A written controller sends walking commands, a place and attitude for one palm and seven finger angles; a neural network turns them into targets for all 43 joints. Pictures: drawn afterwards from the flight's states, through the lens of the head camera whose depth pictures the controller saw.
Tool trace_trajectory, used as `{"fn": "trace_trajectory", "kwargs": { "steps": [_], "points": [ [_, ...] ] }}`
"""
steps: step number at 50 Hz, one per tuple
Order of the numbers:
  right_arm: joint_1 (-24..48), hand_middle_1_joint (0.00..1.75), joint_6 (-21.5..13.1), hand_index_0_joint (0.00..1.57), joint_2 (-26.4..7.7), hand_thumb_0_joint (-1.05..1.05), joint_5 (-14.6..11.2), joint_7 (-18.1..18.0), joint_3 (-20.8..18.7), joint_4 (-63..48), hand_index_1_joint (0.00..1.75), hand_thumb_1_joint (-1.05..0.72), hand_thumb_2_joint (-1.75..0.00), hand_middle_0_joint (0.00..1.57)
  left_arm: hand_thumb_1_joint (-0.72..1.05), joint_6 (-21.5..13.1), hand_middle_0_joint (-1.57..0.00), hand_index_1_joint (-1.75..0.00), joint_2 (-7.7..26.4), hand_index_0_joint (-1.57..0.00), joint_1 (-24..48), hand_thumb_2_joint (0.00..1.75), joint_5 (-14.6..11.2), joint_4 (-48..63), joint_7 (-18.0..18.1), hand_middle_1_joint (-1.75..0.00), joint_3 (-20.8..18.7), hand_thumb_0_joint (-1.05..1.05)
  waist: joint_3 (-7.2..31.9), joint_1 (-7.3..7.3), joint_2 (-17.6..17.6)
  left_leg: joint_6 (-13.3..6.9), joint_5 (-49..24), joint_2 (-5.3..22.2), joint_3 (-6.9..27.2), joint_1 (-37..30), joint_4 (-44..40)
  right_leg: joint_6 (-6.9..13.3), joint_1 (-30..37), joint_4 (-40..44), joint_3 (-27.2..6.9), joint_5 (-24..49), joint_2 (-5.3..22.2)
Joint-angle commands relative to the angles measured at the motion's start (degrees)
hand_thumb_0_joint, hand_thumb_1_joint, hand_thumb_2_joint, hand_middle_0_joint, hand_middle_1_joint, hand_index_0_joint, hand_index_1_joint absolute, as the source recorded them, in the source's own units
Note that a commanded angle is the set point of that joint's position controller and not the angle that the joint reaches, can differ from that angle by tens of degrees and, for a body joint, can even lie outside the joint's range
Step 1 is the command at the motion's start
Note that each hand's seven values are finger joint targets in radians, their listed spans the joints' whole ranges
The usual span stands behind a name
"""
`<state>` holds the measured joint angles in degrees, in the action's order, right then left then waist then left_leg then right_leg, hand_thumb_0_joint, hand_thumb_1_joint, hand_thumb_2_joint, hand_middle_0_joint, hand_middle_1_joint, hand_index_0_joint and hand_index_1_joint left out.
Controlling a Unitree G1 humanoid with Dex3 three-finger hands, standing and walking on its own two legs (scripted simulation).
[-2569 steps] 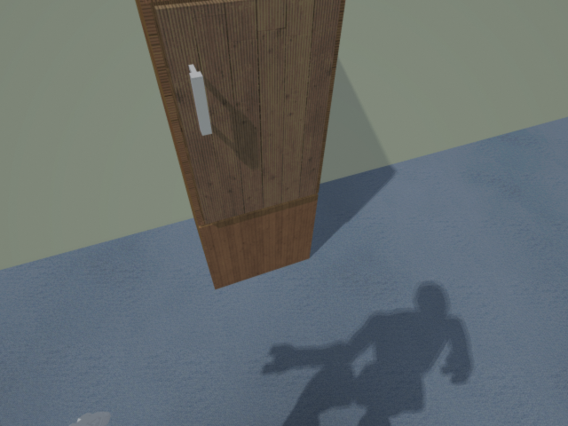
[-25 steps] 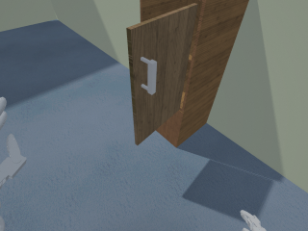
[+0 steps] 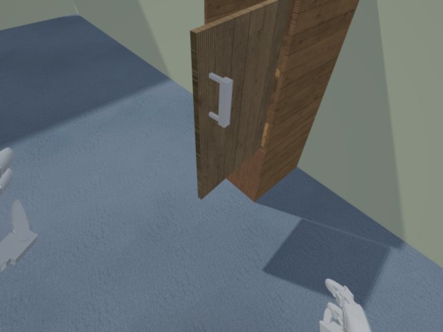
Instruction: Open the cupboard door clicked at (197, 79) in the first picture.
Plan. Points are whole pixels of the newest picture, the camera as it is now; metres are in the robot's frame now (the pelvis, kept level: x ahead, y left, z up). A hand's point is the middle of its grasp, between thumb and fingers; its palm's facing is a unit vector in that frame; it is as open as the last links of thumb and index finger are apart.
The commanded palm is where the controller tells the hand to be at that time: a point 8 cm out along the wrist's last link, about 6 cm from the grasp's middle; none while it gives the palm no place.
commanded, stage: let the arm hang, fingers relaxed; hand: left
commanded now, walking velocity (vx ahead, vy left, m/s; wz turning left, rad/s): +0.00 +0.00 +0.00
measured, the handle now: (218, 100) +0.63 +0.06 +0.08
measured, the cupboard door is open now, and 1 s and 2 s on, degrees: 96 96 96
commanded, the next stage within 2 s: look to check the result in 1.18 s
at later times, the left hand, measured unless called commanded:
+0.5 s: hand out of the picture -0.05 +0.17 -0.18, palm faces +0.03 -0.98 -0.18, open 7.1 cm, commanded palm none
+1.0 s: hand out of the picture -0.01 +0.15 -0.18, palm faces +0.06 -0.98 -0.18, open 7.4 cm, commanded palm none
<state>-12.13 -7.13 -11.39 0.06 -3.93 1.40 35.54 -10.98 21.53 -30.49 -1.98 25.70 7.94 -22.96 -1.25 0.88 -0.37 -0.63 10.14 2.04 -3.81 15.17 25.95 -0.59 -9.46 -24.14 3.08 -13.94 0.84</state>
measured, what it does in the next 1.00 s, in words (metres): stands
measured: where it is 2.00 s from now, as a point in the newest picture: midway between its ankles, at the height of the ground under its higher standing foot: outside the picture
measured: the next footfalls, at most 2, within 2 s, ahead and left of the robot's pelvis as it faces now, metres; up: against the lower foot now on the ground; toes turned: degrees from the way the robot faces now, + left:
none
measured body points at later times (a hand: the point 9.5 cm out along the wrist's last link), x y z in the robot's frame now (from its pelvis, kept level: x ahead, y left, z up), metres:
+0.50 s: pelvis -0.02 +0.00 +0.00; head +0.01 +0.01 +0.45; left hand -0.05 +0.23 -0.17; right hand -0.01 -0.25 -0.15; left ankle +0.04 +0.11 -0.74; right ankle -0.01 -0.12 -0.74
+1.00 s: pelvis -0.01 -0.01 +0.00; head +0.00 -0.01 +0.45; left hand -0.01 +0.20 -0.16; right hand -0.01 -0.22 -0.17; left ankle +0.04 +0.11 -0.74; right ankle -0.01 -0.12 -0.74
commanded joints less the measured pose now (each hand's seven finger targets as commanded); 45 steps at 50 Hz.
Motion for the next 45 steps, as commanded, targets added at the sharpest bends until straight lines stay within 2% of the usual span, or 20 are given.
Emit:
{"fn": "trace_trajectory", "kwargs": {
  "steps": [1,3,4,5,6,8,9,10,12,14,17,20,21,25,28,30,33,39,41,45],
  "points": [
    [5.9,0.30,-3.3,0.20,-7.2,0.00,0.0,-0.9,-3.1,-9.0,0.30,-0.90,-0.90,0.20,0.90,-3.9,-0.20,-0.30,11.3,-0.20,2.6,0.90,0.0,13.3,1.1,-0.30,-7.0,0.00,4.9,-0.81,5.2,0.0,1.6,2.1,4.5,-1.6,-6.3,0.4,0.2,4.6,-3.6,4.2,1.2],
    [5.6,0.30,-3.3,0.20,-7.0,0.00,-0.1,-0.9,-3.1,-8.9,0.30,-0.90,-0.90,0.20,0.90,-3.9,-0.20,-0.30,10.9,-0.20,1.4,0.90,0.0,12.2,1.1,-0.30,-7.0,0.00,4.6,-0.76,4.3,0.0,1.3,2.0,4.4,-1.7,-6.1,0.3,0.0,4.9,-3.6,4.3,1.2],
    [7.5,0.30,-4.4,0.20,-18.8,0.00,0.0,4.3,-6.4,6.6,0.30,-0.90,-0.90,0.20,0.90,5.3,-0.20,-0.30,1.1,-0.20,5.2,0.90,4.8,-33.5,-7.0,-0.30,16.8,0.00,0.0,-3.60,6.8,-1.3,-9.0,5.2,8.3,5.7,2.2,1.9,-7.6,-4.0,-1.4,9.2,5.4],
    [3.1,0.30,0.1,0.20,-14.9,0.00,-0.4,4.5,-6.2,6.5,0.30,-0.90,-0.90,0.20,0.90,9.5,-0.20,-0.30,0.4,-0.20,5.4,0.90,3.8,-35.6,-7.7,-0.30,15.2,0.00,4.4,-2.42,6.8,-1.2,-11.4,5.9,7.1,2.4,0.7,1.9,-6.7,-3.9,-3.2,5.7,4.6],
    [2.3,0.30,1.3,0.20,-14.1,0.00,0.3,4.3,-5.7,6.4,0.30,-0.90,-0.90,0.20,0.90,10.0,-0.20,-0.30,-0.9,-0.20,6.3,0.90,3.9,-37.5,-7.8,-0.30,16.5,0.00,6.4,-1.89,3.9,-2.2,-10.6,7.1,8.6,3.0,0.5,1.9,-5.9,-5.6,-2.5,1.9,3.4],
    [3.7,0.30,2.9,0.20,-14.5,0.00,0.8,4.3,-4.7,6.4,0.30,-0.90,-0.90,0.20,0.90,10.1,-0.20,-0.30,0.6,-0.20,9.0,0.90,4.1,-43.1,-8.0,-0.30,17.0,0.00,6.0,-0.98,-3.5,-3.3,-4.4,6.8,10.7,6.0,-1.0,2.2,-3.1,-4.7,-2.8,-0.1,3.1],
    [3.9,0.30,3.4,0.20,-14.9,0.00,1.0,4.4,-4.7,7.3,0.30,-0.90,-0.90,0.20,0.90,10.0,-0.20,-0.30,1.8,-0.20,10.9,0.90,4.2,-46.7,-8.0,-0.30,17.2,0.00,5.9,-0.93,-7.1,-3.0,-4.0,5.7,10.3,5.3,-0.4,2.7,-2.8,-3.4,-3.7,0.9,3.9],
    [3.9,0.30,3.9,0.20,-15.3,0.00,1.1,4.4,-4.7,8.3,0.30,-0.90,-0.90,0.20,0.90,9.9,-0.20,-0.30,2.9,-0.20,12.8,0.90,4.2,-50.5,-7.9,-0.30,17.5,0.00,5.7,-1.14,-9.2,-2.5,-4.3,4.7,9.4,3.8,0.5,3.2,-3.5,-2.4,-4.8,1.9,5.0],
    [4.2,0.30,5.4,0.20,-13.5,0.00,1.4,4.6,-4.1,10.7,0.30,-0.90,-0.90,0.20,0.90,10.4,-0.20,-0.30,3.0,-0.20,15.8,0.90,3.8,-58.3,-7.5,-0.30,18.8,0.00,3.2,-1.68,-5.9,-1.6,-3.7,3.4,8.0,1.7,0.0,3.9,-6.0,-0.5,-5.9,0.0,6.5],
    [3.9,0.30,6.4,0.20,-11.8,0.00,1.6,4.5,-3.1,13.1,0.30,-0.90,-0.90,0.20,0.90,10.9,-0.20,-0.30,1.8,-0.20,16.9,0.90,3.4,-65.4,-7.2,-0.30,20.3,0.00,1.6,-1.67,0.7,-1.1,-1.9,3.4,8.0,0.9,-2.7,3.3,-5.9,0.2,-6.0,-2.3,5.7],
    [2.7,0.30,7.1,0.20,-9.7,0.00,1.4,4.1,-2.4,17.0,0.30,-0.90,-0.90,0.20,0.90,11.1,-0.20,-0.30,0.2,-0.20,15.1,0.90,3.0,-74.5,-7.0,-0.30,21.2,0.00,1.1,-1.08,5.7,-0.7,3.4,3.5,8.3,1.3,-5.8,2.8,-3.8,1.7,-5.7,-4.5,5.1],
    [0.5,0.30,7.5,0.20,-7.6,0.00,1.3,3.4,-2.6,20.3,0.30,-0.90,-0.90,0.20,0.90,10.9,-0.20,-0.30,-1.8,-0.20,12.7,0.90,2.8,-80.7,-6.9,-0.30,21.0,0.00,0.3,-1.13,8.7,-0.4,7.6,2.9,7.7,0.3,-6.7,3.3,-4.4,3.9,-5.9,-5.8,5.1],
    [-0.5,0.30,7.7,0.20,-7.8,0.00,1.1,3.3,-2.7,21.1,0.30,-0.90,-0.90,0.20,0.90,10.8,-0.20,-0.30,-1.5,-0.20,12.3,0.90,2.8,-82.2,-6.8,-0.30,21.0,0.00,-0.4,-1.13,6.8,-0.5,7.4,3.0,7.8,-0.3,-6.5,3.3,-4.5,4.7,-5.7,-5.6,4.9],
    [-4.3,0.30,8.0,0.20,-5.9,0.00,1.0,2.8,-2.9,24.6,0.30,-0.90,-0.90,0.20,0.90,10.8,-0.20,-0.30,-3.6,-0.20,10.7,0.90,2.6,-86.8,-6.7,-0.30,21.6,0.00,-0.8,-1.79,3.7,-0.5,6.4,3.3,7.3,-2.4,-6.1,3.3,-5.9,5.9,-5.0,-6.1,5.1],
    [-5.9,0.30,8.3,0.20,-5.1,0.00,0.9,2.6,-3.1,26.2,0.30,-0.90,-0.90,0.20,0.90,10.9,-0.20,-0.30,-4.7,-0.20,9.3,0.90,2.6,-88.7,-6.5,-0.30,21.7,0.00,-2.7,-1.75,2.2,-0.8,7.5,3.6,7.5,-2.1,-6.6,3.2,-7.0,6.1,-4.2,-7.5,4.8],
    [-7.2,0.30,8.3,0.20,-4.4,0.00,0.9,2.4,-3.2,26.8,0.30,-0.90,-0.90,0.20,0.90,10.9,-0.20,-0.30,-5.3,-0.20,8.4,0.90,2.5,-89.4,-6.3,-0.30,21.6,0.00,-2.4,-1.76,1.3,-0.9,7.2,3.6,7.6,-2.1,-6.7,3.2,-6.7,5.8,-4.1,-7.4,4.7],
    [-7.9,0.30,8.2,0.20,-3.6,0.00,0.9,2.4,-3.3,27.5,0.30,-0.90,-0.90,0.20,0.90,11.0,-0.20,-0.30,-6.1,-0.20,7.2,0.90,2.6,-90.1,-6.1,-0.30,21.5,0.00,-2.6,-1.58,1.2,-1.0,7.1,3.8,7.5,-2.0,-7.0,3.1,-6.6,5.1,-3.6,-7.1,4.5],
    [-8.4,0.30,8.2,0.20,-1.5,0.00,1.0,2.4,-3.2,28.5,0.30,-0.90,-0.90,0.20,0.90,10.9,-0.20,-0.30,-7.2,-0.20,6.9,0.90,2.7,-90.1,-5.7,-0.30,21.4,0.00,-5.2,-1.55,-1.7,-0.8,4.8,3.2,6.3,-1.7,-6.0,3.0,-8.1,5.6,-4.0,-7.5,5.0],
    [-8.5,0.30,8.3,0.20,-1.2,0.00,1.0,2.5,-3.2,28.7,0.30,-0.90,-0.90,0.20,0.90,10.9,-0.20,-0.30,-7.2,-0.20,7.0,0.90,2.7,-89.8,-5.5,-0.30,21.3,0.00,-5.7,-1.53,-0.6,-0.6,4.8,2.9,5.8,-1.8,-5.6,3.1,-8.7,5.9,-4.0,-8.7,5.0],
    [-8.2,0.30,8.1,0.20,-0.4,0.00,1.2,2.5,-3.1,28.9,0.30,-0.90,-0.90,0.20,0.90,10.7,-0.20,-0.30,-7.7,-0.20,8.3,0.90,2.7,-89.2,-5.5,-0.30,21.0,0.00,-5.4,-1.68,-1.3,-0.4,2.5,2.7,5.5,-1.8,-5.0,3.1,-8.2,5.6,-4.2,-6.9,5.3]
  ]
}}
